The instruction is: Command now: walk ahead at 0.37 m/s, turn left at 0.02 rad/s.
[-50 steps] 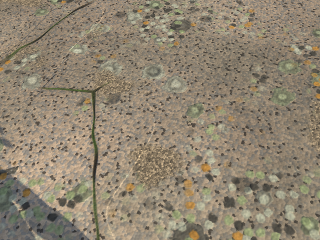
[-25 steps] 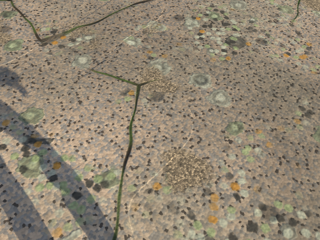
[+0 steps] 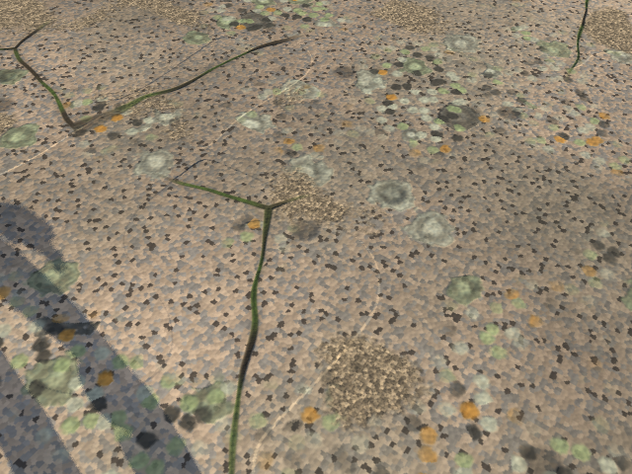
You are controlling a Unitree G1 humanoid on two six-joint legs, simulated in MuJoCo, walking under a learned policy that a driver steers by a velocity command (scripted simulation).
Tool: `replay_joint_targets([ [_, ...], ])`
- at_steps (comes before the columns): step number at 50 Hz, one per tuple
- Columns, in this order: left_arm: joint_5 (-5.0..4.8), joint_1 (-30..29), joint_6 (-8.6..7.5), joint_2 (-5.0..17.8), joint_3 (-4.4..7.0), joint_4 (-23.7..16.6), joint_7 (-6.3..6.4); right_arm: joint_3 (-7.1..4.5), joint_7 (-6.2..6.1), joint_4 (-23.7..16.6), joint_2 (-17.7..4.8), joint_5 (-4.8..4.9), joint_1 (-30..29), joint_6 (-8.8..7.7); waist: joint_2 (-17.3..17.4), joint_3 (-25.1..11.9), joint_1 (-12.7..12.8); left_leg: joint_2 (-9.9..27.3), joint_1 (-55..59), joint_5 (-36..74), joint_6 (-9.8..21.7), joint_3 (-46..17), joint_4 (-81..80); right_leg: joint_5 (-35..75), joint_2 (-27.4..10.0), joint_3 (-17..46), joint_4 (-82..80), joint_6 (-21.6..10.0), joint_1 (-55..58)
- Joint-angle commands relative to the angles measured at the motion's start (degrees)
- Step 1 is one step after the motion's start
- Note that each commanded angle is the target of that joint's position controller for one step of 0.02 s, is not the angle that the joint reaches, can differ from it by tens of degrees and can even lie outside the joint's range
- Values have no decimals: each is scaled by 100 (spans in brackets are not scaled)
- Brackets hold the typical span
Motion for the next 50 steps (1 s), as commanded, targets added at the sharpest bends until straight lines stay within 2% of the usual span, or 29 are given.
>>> replay_joint_targets([
  [1,-5,-843,-301,619,164,-758,-55,-162,-40,-216,-748,-10,550,-143,555,332,-218,1977,2215,549,1215,-2857,-1775,410,-362,232,1204,-234,-3304],
  [2,43,-949,-308,590,170,-763,-94,-114,-58,-194,-664,-19,491,-115,498,346,-185,1830,2127,1141,1053,-2436,-1849,752,-498,192,990,-231,-3209],
  [4,64,-1075,-284,403,119,-799,-209,-51,-86,-137,-523,-3,534,-37,619,310,-171,1552,1845,1937,892,-1741,-2007,1191,-502,-69,431,-103,-2832],
  [6,97,-1361,-263,211,39,-891,-278,-51,-148,-86,-608,40,539,12,561,357,-225,1365,1532,2274,829,-1230,-2085,1659,-415,-261,-364,55,-2480],
  [8,87,-1728,-283,94,-35,-1012,-331,-79,-197,-26,-799,17,601,39,605,429,-329,1279,1167,2232,761,-939,-2143,2223,-286,-388,-1198,130,-2017],
  [11,33,-2060,-279,262,-13,-1144,-358,-106,-189,115,-951,57,760,23,741,587,-374,1432,886,1968,734,-885,-2247,2643,-139,-417,-1836,80,-1459],
  [14,30,-2059,-297,494,63,-1210,-377,-128,-185,242,-990,115,711,29,777,654,-183,1656,1254,2540,588,-837,-2046,2511,-101,-329,-2203,-177,-1258],
  [16,77,-1472,-289,704,183,-1087,-333,-176,-203,254,-1136,85,571,69,873,164,217,1580,1449,4389,413,-619,-1210,2308,163,-536,-2285,-395,-346],
  [17,81,-625,-259,891,306,-838,-272,-157,-221,249,-1092,59,532,108,814,-364,650,1356,1206,5099,276,-407,-205,2304,318,-664,-2309,-554,773],
  [18,98,449,-219,1124,393,-593,-197,-89,-251,143,-947,-24,500,120,562,-1090,1091,1136,108,4099,85,-306,1294,2289,-307,29,-2054,-805,2497],
  [19,239,935,-220,1725,486,-499,-195,147,-214,-14,-109,-16,1251,47,-1204,-2081,694,76,-1994,167,-332,-286,3754,923,-1919,2988,-2649,-1747,4439],
  [20,170,902,-225,1221,357,-466,-218,85,-181,107,-496,95,1116,-78,-1258,-2318,824,-24,-2653,-1195,-289,-1101,4599,-88,-2143,4483,-3761,-1844,4326],
  [21,132,408,-232,991,275,-471,-201,-45,-154,-68,-885,259,460,-124,-830,-1123,736,307,-3192,-845,-238,-949,4809,-191,-1986,3611,-3877,-1551,3444],
  [22,142,43,-234,846,225,-507,-198,-21,-172,-176,-887,238,40,-151,-280,-577,568,621,-3059,-305,-178,-751,4559,320,-1765,2787,-3932,-1383,2542],
  [23,195,-231,-255,713,185,-507,-223,-28,-199,-192,-816,131,-141,-140,-36,-218,363,826,-2830,79,-186,-660,4210,980,-1497,2192,-4049,-1288,1764],
  [24,268,-394,-303,592,153,-517,-240,-51,-210,-148,-771,70,-18,-79,-196,-179,142,1019,-2446,378,-175,-726,3947,1367,-1270,1779,-4196,-1215,1296],
  [26,250,-446,-387,564,165,-447,-248,-31,-218,-36,-594,54,211,45,-329,-183,-16,1090,-2099,590,-258,-657,3728,1736,-1109,1362,-4480,-1301,866],
  [28,215,-343,-440,657,185,-315,-229,-29,-238,-99,-557,11,9,113,-230,21,-38,1142,-2291,845,-363,-608,3370,1968,-1080,1045,-4674,-1364,655],
  [30,204,-128,-423,764,204,-193,-172,-22,-257,-261,-552,-38,-495,104,-118,221,92,1183,-2723,1370,-479,-596,2784,2141,-1069,880,-4781,-1373,779],
  [35,126,356,-315,947,214,14,-75,65,-150,-488,-367,-14,-1468,-27,-57,362,479,971,-2667,2669,-504,-360,995,2431,-900,359,-4760,-1109,1188],
  [40,97,873,-155,1038,218,289,-61,110,46,-816,-363,62,-2277,-106,-72,539,766,770,-2828,2372,-378,-253,143,2648,-1220,408,-4380,-1111,2066],
  [43,79,873,-55,1136,253,364,-17,82,141,-894,-489,64,-2227,-145,-223,410,595,618,-2538,1706,-152,-208,-167,3421,-1422,486,-3941,-978,2543],
  [44,80,795,-33,1198,268,356,-5,40,142,-842,-592,54,-1978,-152,-311,236,431,480,-2092,1494,-53,-103,-230,4195,-1388,439,-3635,-913,2595],
  [45,83,665,-2,1233,269,339,4,-49,120,-688,-746,39,-1402,-158,-326,-140,74,285,-1223,1532,98,76,-407,5160,-1215,262,-2945,-808,2516],
  [46,122,635,9,1099,206,288,18,-187,63,-428,-1043,19,-488,-155,-218,-803,-339,372,231,1768,318,10,-354,5277,-916,25,-1830,-632,1988],
  [47,227,766,-43,689,58,89,15,-298,-17,-291,-1493,-100,471,-133,541,-1739,-566,1684,2300,1767,820,-1604,-172,3454,-426,-198,136,-369,331],
  [48,158,1369,-171,203,-87,105,-25,-312,12,-224,-1600,-87,582,-115,1866,-2299,-259,2666,3561,852,1493,-4013,-834,-656,472,165,1613,-142,-1543],
  [49,4,914,-245,879,71,131,-53,-168,-7,-274,-1010,-33,462,-105,1191,-1781,-499,2497,3216,358,1235,-3757,-1069,-629,154,707,2124,-173,-2135],
  [50,-93,445,-285,1025,131,-17,-72,-109,-36,-291,-852,-22,102,-96,918,-989,-420,2326,2421,686,1001,-2791,-1201,-94,-104,563,2058,-197,-2310],
])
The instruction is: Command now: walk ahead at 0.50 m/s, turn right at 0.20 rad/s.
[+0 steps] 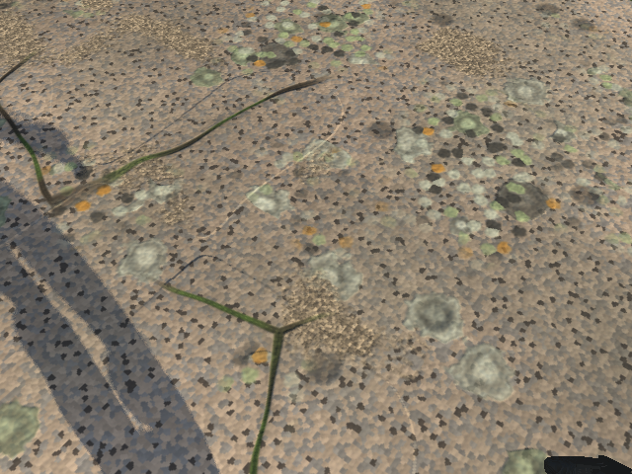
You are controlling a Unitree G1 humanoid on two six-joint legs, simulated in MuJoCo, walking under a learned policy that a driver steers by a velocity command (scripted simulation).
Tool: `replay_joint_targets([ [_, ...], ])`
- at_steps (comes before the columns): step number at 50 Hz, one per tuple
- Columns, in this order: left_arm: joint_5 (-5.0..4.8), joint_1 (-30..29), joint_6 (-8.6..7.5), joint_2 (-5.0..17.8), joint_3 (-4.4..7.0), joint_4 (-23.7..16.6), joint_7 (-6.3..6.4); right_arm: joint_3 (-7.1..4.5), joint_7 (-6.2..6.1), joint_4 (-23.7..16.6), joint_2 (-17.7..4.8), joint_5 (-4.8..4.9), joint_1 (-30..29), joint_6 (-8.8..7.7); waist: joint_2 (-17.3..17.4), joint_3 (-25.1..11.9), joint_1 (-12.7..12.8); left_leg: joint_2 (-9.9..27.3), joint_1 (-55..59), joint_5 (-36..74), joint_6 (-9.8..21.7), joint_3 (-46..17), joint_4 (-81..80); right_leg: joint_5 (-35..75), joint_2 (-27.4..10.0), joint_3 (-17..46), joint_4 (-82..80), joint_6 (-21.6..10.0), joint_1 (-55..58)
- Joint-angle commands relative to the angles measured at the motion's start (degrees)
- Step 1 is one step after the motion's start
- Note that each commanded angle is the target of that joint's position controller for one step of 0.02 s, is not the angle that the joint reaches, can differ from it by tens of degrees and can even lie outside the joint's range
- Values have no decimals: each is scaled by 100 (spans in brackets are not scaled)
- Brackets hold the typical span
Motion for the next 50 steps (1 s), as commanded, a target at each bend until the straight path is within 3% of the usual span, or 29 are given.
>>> replay_joint_targets([
  [1,-106,-443,-237,751,154,-625,-5,-263,-82,34,-775,-11,1217,6,396,-860,-703,1840,3064,-81,970,-2360,-1524,608,-546,320,1472,-34,-2907],
  [2,-43,-502,-188,699,187,-625,4,-228,-69,32,-624,-32,980,-21,402,-541,-547,1643,2519,220,905,-1923,-1753,930,-698,316,1189,18,-2728],
  [3,-47,-333,-103,606,197,-576,-1,-210,-66,52,-547,-72,842,-66,549,-474,-373,1526,2152,347,864,-1591,-1966,1170,-813,346,1086,63,-2406],
  [6,-47,-246,88,336,177,-566,19,-259,-72,208,-600,-76,728,-181,505,-214,-206,1458,1645,916,919,-873,-2357,1522,-855,347,898,213,-2363],
  [9,-1,-633,112,293,186,-738,25,-304,-138,365,-717,-107,811,-178,404,-30,-270,1392,1769,1291,878,-300,-2467,2287,-833,418,192,303,-2776],
  [13,30,-1339,42,141,123,-980,-122,-336,-222,479,-885,-64,909,-110,315,134,-528,1285,1982,1327,698,356,-2532,3284,-762,-27,-1202,240,-2602],
  [16,28,-1877,39,85,87,-1269,-227,-388,-255,645,-1019,6,1219,1,233,304,-734,1519,2583,1457,675,520,-2389,3176,-736,-234,-1749,114,-2832],
  [18,22,-2066,46,127,101,-1448,-296,-425,-266,715,-1090,68,1300,99,264,337,-739,1665,3024,1804,609,604,-2148,2785,-685,-365,-1948,-17,-2951],
  [21,21,-1781,89,348,222,-1563,-351,-493,-320,677,-1306,121,1137,231,519,-39,-411,1692,3305,4093,418,838,-1196,1930,-251,-818,-2024,-328,-2175],
  [22,11,-1273,111,518,326,-1475,-342,-511,-343,650,-1365,128,1073,284,578,-355,-108,1622,3238,4811,342,917,-428,1718,-11,-960,-2050,-472,-1498],
  [23,-3,-388,123,791,497,-1260,-287,-489,-362,615,-1338,150,971,318,463,-810,391,1397,2776,4750,166,1064,760,2010,245,-988,-2433,-681,-222],
  [24,-11,485,183,1283,693,-1065,-159,-385,-373,510,-1097,34,1085,272,-179,-1327,709,1116,1351,2894,-98,1063,2521,2114,-354,149,-2584,-1014,1531],
  [25,-37,232,129,1829,738,-1143,-134,-122,-265,202,-243,-137,1655,95,-1554,-1822,-82,-130,-1219,-2487,-432,389,4432,1185,-1741,3447,-3143,-2107,3307],
  [26,1,381,46,1324,596,-1297,-165,-178,-175,150,-726,71,1017,-136,-825,-2320,393,-113,-1854,-2618,-318,-822,4937,641,-2004,4392,-3915,-2184,3525],
  [27,49,160,-27,1039,511,-1262,-177,-243,-133,-30,-966,263,505,-246,-543,-1480,412,145,-2243,-2037,-183,-818,4776,1060,-1868,3567,-4026,-1895,2951],
  [28,25,-199,-59,895,463,-1301,-174,-219,-167,-31,-909,190,448,-298,-60,-995,138,403,-2023,-1519,-131,-788,4268,1645,-1617,2867,-4005,-1687,2095],
  [29,31,-574,-57,715,407,-1379,-163,-254,-210,28,-937,31,456,-290,69,-686,-94,569,-1647,-1248,-180,-761,3785,2275,-1386,2332,-4056,-1547,1340],
  [30,103,-770,-63,608,360,-1481,-137,-290,-210,42,-976,-23,584,-228,-80,-618,-286,677,-1251,-1045,-227,-808,3562,2726,-1242,2062,-4173,-1515,866],
  [33,79,-755,-90,710,385,-1485,-58,-270,-216,12,-795,-98,652,-45,-109,-479,-415,651,-986,-724,-496,-652,2923,3503,-1033,1584,-4375,-1551,206],
  [35,62,-566,-80,844,421,-1410,23,-227,-235,-120,-679,-116,274,4,-126,-320,-310,557,-1110,-144,-656,-582,2223,3634,-874,1326,-4401,-1457,13],
  [39,14,-248,-1,874,426,-1274,109,-143,-174,-326,-499,-59,-553,-41,-371,-230,30,216,-717,1157,-703,-549,550,2956,-560,1141,-4249,-1091,-129],
  [43,-28,51,64,852,425,-1116,132,-179,-66,-497,-642,20,-988,-137,-448,-187,177,29,-535,1196,-570,-688,-191,2578,-756,1676,-3856,-995,308],
  [46,-9,-27,126,848,439,-1102,165,-269,-29,-472,-826,41,-752,-215,-664,-223,-11,-22,-175,527,-348,-751,-447,2754,-916,2142,-3377,-886,686],
  [47,-2,-132,143,804,428,-1130,161,-321,-49,-382,-894,37,-379,-243,-733,-338,-221,-59,327,471,-223,-646,-624,3023,-834,2160,-3110,-803,651],
  [48,15,-227,137,632,366,-1189,140,-408,-87,-261,-1051,-18,219,-274,-658,-744,-532,102,1342,595,-15,-684,-751,3334,-544,1960,-2423,-628,442],
  [49,107,-233,114,323,243,-1314,114,-493,-142,-197,-1357,-109,1106,-278,-112,-1590,-892,1048,2912,336,367,-1573,-573,2570,-197,1507,-881,-411,-298],
  [50,-46,634,65,-14,136,-1439,109,-589,-124,9,-1730,-151,1589,-197,1837,-2260,-515,2339,4754,-702,1341,-4233,-1003,-451,626,799,935,-4,-2417],
])
Over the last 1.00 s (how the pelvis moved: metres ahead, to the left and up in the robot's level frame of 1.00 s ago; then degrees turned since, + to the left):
0.51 -0.02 -0.01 -1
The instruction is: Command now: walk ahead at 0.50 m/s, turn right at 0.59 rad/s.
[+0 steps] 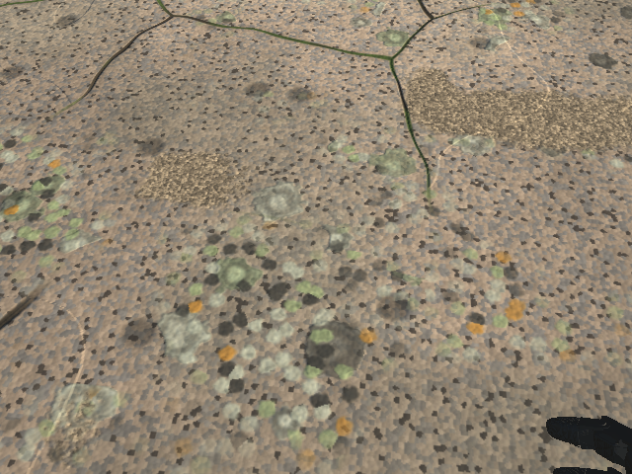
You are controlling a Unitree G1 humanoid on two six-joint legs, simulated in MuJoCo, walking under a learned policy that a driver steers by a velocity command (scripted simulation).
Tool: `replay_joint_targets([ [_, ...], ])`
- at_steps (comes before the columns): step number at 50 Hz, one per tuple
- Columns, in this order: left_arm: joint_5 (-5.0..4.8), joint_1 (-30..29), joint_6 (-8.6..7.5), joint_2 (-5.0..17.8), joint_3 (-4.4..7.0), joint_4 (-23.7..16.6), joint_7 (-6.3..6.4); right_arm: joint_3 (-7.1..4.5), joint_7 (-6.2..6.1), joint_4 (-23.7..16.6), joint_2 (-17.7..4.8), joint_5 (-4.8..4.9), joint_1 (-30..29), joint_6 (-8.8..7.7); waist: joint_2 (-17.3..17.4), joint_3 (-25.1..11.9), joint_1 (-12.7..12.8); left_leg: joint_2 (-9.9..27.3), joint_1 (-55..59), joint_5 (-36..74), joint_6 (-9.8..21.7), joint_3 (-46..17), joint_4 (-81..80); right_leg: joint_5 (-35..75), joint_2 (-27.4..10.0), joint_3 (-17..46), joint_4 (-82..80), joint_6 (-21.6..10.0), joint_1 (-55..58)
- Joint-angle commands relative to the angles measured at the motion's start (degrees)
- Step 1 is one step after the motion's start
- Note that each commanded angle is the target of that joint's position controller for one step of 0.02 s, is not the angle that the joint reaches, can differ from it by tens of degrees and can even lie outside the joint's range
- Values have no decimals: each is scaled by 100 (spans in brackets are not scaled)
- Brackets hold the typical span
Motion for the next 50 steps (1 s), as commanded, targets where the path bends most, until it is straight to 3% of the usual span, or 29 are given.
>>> replay_joint_targets([
  [1,-121,560,-159,550,-18,-523,-1,-421,-32,1,-1135,80,1812,21,1426,-1728,-742,2698,4662,-2317,1439,-4372,-1010,-384,-356,-204,3435,232,-3691],
  [2,-93,-98,-131,875,78,-573,-8,-325,-67,-65,-776,90,1569,67,840,-954,-915,2422,3946,-2302,1162,-3419,-1114,172,-565,-320,3615,286,-3868],
  [3,-31,-444,-108,844,88,-650,-1,-278,-80,-87,-695,34,1290,116,456,-500,-832,2168,3214,-1647,993,-2655,-1212,585,-759,-530,3518,326,-3712],
  [4,28,-667,-113,766,103,-734,-22,-243,-88,-36,-599,12,1136,140,428,-149,-742,1949,2657,-1048,947,-2134,-1351,850,-910,-562,3267,345,-3620],
  [5,-1,-646,-95,651,105,-759,-62,-209,-102,-2,-534,-27,1071,132,570,-48,-608,1775,2292,-687,875,-1686,-1499,1010,-1060,-597,3095,332,-3369],
  [7,-46,-594,-45,368,49,-780,-97,-215,-89,107,-521,14,1099,88,702,6,-535,1639,1969,-318,941,-1175,-1758,1078,-1142,-758,2787,343,-3175],
  [10,23,-878,-45,136,-46,-897,-104,-285,-56,317,-761,41,1239,42,523,79,-524,1724,1933,300,1158,-769,-1995,1396,-1168,-779,1990,404,-3312],
  [15,50,-1688,-202,33,-157,-1007,-258,-310,-54,532,-995,157,1358,137,410,176,-741,1489,2006,750,994,53,-2032,2730,-1102,-1221,186,361,-2848],
  [19,2,-2226,-244,156,-141,-1211,-341,-344,-56,796,-1189,249,1780,254,522,298,-843,1773,2509,870,880,28,-1861,2495,-965,-1389,-522,196,-2638],
  [21,32,-2042,-252,311,-69,-1199,-350,-360,-78,874,-1286,287,1768,327,613,177,-611,1843,2730,1757,764,100,-1429,2166,-791,-1534,-828,7,-2148],
  [22,67,-1507,-251,452,25,-1042,-333,-344,-94,894,-1287,308,1690,358,575,-146,-254,1690,2646,2602,631,334,-757,2312,-617,-1696,-1105,-132,-1291],
  [23,87,-658,-230,731,178,-762,-285,-274,-115,909,-1129,268,1763,364,473,-678,122,1418,2205,2853,453,588,299,2427,-530,-1716,-1126,-290,9],
  [24,124,385,-183,1224,316,-591,-187,-114,-128,728,-777,61,1764,335,-352,-1508,487,1093,893,989,186,790,2234,2740,-1722,-282,-940,-681,1745],
  [25,135,339,-183,1592,318,-598,-198,54,-86,601,-238,62,2326,213,-1621,-2101,-4,114,-1022,-2846,-83,313,3935,1590,-2865,2476,-1799,-1573,2869],
  [26,81,289,-221,1054,198,-609,-227,-98,-51,663,-875,214,1915,130,-914,-1834,253,394,-1627,-2857,-39,-329,4532,1024,-2759,2555,-2106,-1473,2602],
  [27,73,-50,-261,854,116,-601,-236,-143,-27,496,-1002,321,1483,84,-804,-1043,161,647,-1959,-2343,38,-217,4512,1344,-2547,1676,-2166,-1268,1962],
  [28,86,-399,-283,674,61,-608,-245,-128,-53,524,-924,278,1328,90,-420,-676,-18,884,-1748,-1833,40,-158,4248,1891,-2305,983,-2265,-1112,1247],
  [29,127,-679,-307,511,20,-618,-261,-146,-62,549,-881,199,1295,129,-377,-410,-191,1023,-1499,-1486,2,-172,3943,2303,-2121,522,-2444,-1025,662],
  [30,173,-840,-347,382,-12,-614,-265,-152,-48,609,-819,201,1441,210,-453,-342,-371,1129,-1145,-1234,-25,-244,3825,2544,-1999,194,-2648,-965,276],
  [33,189,-892,-514,421,34,-425,-244,-123,-75,656,-556,224,1514,422,-382,-130,-525,1080,-998,-783,-164,-366,3540,2992,-1979,-511,-3090,-992,-217],
  [36,240,-748,-553,479,65,-223,-168,-139,-89,528,-510,195,1120,459,-248,110,-434,964,-1419,50,-244,-578,2807,3206,-1940,-1069,-3237,-880,-85],
  [40,201,-696,-538,603,83,-68,-97,-81,31,347,-371,165,524,407,-197,306,-217,837,-1244,1092,-179,-224,1536,3283,-1834,-1764,-3357,-641,65],
  [43,149,-384,-461,696,119,145,-64,-22,129,89,-275,162,9,396,-96,494,10,797,-1418,1065,-49,-18,973,3469,-2004,-1998,-3242,-584,614],
  [45,117,-408,-334,750,135,207,-20,-28,216,-101,-292,115,-182,382,-124,563,1,667,-1424,699,49,239,659,4593,-2046,-2198,-2773,-480,937],
  [47,75,-500,-206,896,168,182,69,-105,302,-206,-436,84,26,369,-377,231,-182,359,-921,196,194,566,588,6354,-2049,-2324,-2027,-309,1162],
  [48,55,-573,-150,963,188,144,122,-177,318,-154,-565,84,410,375,-516,-58,-380,138,-436,-37,286,718,597,7112,-2002,-2367,-1459,-207,1192],
  [49,42,-674,-99,986,191,99,161,-304,296,-9,-792,96,1090,377,-482,-425,-737,-73,385,72,427,748,364,7267,-1862,-2429,-548,-65,1022],
  [50,28,-708,-113,910,152,48,176,-454,197,124,-1108,82,1769,385,-217,-787,-1134,-65,1586,1047,643,475,-174,6388,-1553,-2522,743,223,367],
])
Over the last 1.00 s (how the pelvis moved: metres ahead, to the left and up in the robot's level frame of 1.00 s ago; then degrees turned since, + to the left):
0.55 -0.13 -0.01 -32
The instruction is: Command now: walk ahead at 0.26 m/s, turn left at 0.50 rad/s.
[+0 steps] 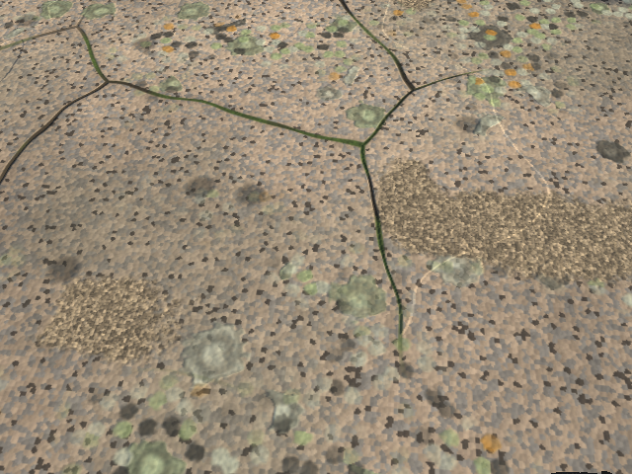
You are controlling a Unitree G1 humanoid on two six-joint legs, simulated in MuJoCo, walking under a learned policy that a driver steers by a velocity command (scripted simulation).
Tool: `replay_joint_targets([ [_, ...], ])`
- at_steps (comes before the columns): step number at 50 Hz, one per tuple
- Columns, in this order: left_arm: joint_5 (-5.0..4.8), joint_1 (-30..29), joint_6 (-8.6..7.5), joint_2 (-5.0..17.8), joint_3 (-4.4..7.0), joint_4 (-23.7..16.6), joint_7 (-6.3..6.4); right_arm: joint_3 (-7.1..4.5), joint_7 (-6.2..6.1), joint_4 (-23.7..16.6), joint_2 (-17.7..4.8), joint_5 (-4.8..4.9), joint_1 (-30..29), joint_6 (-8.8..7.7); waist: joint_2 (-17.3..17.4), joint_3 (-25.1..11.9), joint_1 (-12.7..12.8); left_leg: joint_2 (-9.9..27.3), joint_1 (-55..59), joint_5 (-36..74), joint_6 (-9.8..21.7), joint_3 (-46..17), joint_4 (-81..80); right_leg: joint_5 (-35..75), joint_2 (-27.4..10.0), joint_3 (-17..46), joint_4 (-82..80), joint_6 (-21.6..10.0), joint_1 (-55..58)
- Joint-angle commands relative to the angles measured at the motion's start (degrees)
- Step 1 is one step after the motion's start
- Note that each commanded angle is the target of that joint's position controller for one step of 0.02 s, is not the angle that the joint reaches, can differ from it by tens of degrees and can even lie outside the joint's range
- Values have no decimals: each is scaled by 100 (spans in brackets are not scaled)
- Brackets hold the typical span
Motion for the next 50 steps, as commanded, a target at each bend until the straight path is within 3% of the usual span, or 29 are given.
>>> replay_joint_targets([
  [1,261,164,-83,457,50,-593,44,-556,-227,-52,-1701,-35,1629,18,972,-1566,-646,981,3918,3543,903,-1634,156,1252,-265,234,4282,139,-2468],
  [2,225,662,-219,352,-80,-696,-78,-524,-214,-344,-1840,-128,1466,-7,1287,-2835,-420,2267,5307,3860,2246,-4344,-264,-1555,650,1382,5990,353,-3953],
  [3,41,102,-268,934,63,-634,-146,-470,-197,-477,-1457,-101,1376,45,233,-2930,-853,1941,4989,3341,1979,-3674,-510,-1124,225,2068,6105,239,-4062],
  [4,-65,-374,-259,917,57,-835,-136,-404,-209,-507,-1206,-16,1018,58,64,-2085,-748,1649,4226,2774,1696,-2942,-630,-643,24,1926,5711,154,-4311],
  [5,11,-517,-206,833,55,-790,-57,-357,-241,-510,-1021,68,746,91,-376,-1355,-549,1344,3305,2351,1433,-2491,-822,-316,-183,1810,5262,197,-4322],
  [6,75,-525,-115,874,89,-810,10,-332,-285,-552,-932,67,550,133,-272,-1031,-378,1195,2539,2066,1343,-2292,-1007,-78,-291,1812,4891,234,-4049],
  [7,80,-438,-19,874,106,-821,21,-330,-303,-608,-940,-16,460,169,-54,-901,-222,1051,1950,1895,1294,-2190,-1183,50,-301,1806,4688,253,-3646],
  [9,116,-236,64,687,69,-779,58,-369,-334,-645,-1022,-81,337,186,140,-892,-83,888,1411,2185,1284,-1945,-1248,187,-204,1692,4177,362,-3325],
  [12,150,-396,104,598,37,-809,114,-419,-447,-642,-1148,-31,387,255,205,-1130,-136,780,1411,2061,1172,-1912,-1117,621,-90,1726,3437,503,-3318],
  [15,106,-739,152,594,34,-896,92,-421,-556,-711,-1149,26,298,404,368,-1118,-242,598,1304,379,919,-2117,-1155,1119,2,1814,2779,531,-3216],
  [17,83,-958,139,588,35,-971,58,-420,-586,-742,-1139,14,290,470,528,-966,-324,534,1245,-486,831,-2357,-1181,1183,81,1862,2325,505,-3122],
  [20,56,-1058,37,640,64,-1029,-7,-423,-571,-762,-1111,9,358,519,731,-885,-396,575,1479,-376,780,-2759,-942,953,202,1897,1608,410,-2870],
  [23,45,-650,-79,725,148,-922,-73,-374,-575,-820,-958,102,266,567,719,-867,-132,308,1489,-132,442,-2912,-377,1852,80,1839,-139,147,-1877],
  [24,141,-558,-69,1103,241,-956,-44,-297,-571,-841,-689,61,508,571,0,-1013,-265,-75,990,-1425,124,-2467,444,2282,-955,2626,-384,-227,-1199],
  [25,306,-781,29,1556,342,-970,-20,-279,-550,-980,-576,66,776,526,-1755,-708,-640,-1065,-248,-3326,-243,-1248,1501,3672,-2049,3971,-547,-1151,-948],
  [26,344,-729,29,1237,298,-1038,-26,-423,-529,-934,-1115,-33,751,455,-1715,-799,-411,-706,-517,-3649,-525,-1113,2908,3975,-2481,4445,-576,-1705,-1086],
  [27,297,-903,31,932,212,-1126,-2,-529,-518,-806,-1345,38,774,475,-1187,-742,-421,-544,-498,-3250,-621,-1151,3479,3875,-2165,3816,-445,-1572,-1174],
  [28,213,-1121,55,771,175,-1154,10,-543,-546,-669,-1261,68,844,554,-903,-615,-492,-465,-510,-2908,-735,-1051,3720,3659,-1736,3187,-343,-1274,-1220],
  [29,129,-1212,75,692,150,-1177,29,-524,-571,-638,-1144,54,849,628,-872,-544,-465,-426,-614,-2622,-829,-984,3942,3558,-1535,2830,-312,-1127,-1189],
  [31,128,-1175,139,697,136,-1156,70,-436,-544,-718,-836,101,724,695,-977,-426,-390,-367,-562,-2281,-950,-690,3800,3630,-1272,2246,-405,-1101,-1245],
  [36,140,-948,256,950,266,-1076,102,-324,-457,-1035,-591,94,217,670,-1326,-661,-76,-10,-122,-2244,-1004,-337,2282,3616,-1514,1870,-405,-1283,-740],
  [41,-1,-1030,251,1146,353,-1004,-12,-367,-337,-1070,-685,82,344,713,-1395,-674,-112,-19,851,-2053,-697,17,863,3492,-1716,1682,-243,-1230,-973],
  [43,-120,-1126,253,1086,325,-932,-30,-391,-312,-896,-621,55,775,699,-1217,-684,-389,-210,1674,-1143,-382,176,-489,3282,-1563,1485,196,-957,-1250],
  [44,-114,-827,233,883,263,-781,-57,-429,-346,-844,-755,33,929,685,-819,-720,-404,-149,2402,-388,-199,-109,-1040,2699,-1349,1211,622,-574,-1736],
  [45,152,-724,209,456,118,-861,-111,-524,-435,-919,-1251,16,1039,659,667,-894,-240,1131,3366,1388,191,-1783,-1157,722,-789,628,1993,26,-2913],
  [46,212,-1062,197,470,101,-1098,-71,-519,-432,-1012,-1497,-157,875,577,1537,-823,-366,2253,2983,2308,1357,-2814,-1065,-1182,-189,860,3040,338,-3840],
  [47,121,-1354,220,817,206,-1089,-17,-448,-408,-967,-1200,-243,971,460,952,-934,-677,2097,2673,1781,1555,-2624,-1193,-1183,-310,1370,3759,364,-3768],
  [48,36,-1346,254,862,243,-1032,-10,-368,-405,-868,-1033,-231,755,377,811,-749,-519,1720,2517,1354,1269,-2149,-1206,-830,-355,1496,3972,320,-3744],
  [50,83,-1103,333,837,273,-807,49,-296,-440,-838,-851,-72,259,326,651,-569,-323,1308,2366,1111,857,-1669,-1201,-130,-380,1549,3858,366,-3679],
])
Over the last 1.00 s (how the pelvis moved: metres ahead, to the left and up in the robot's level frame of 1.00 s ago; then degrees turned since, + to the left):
0.51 -0.08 0.00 1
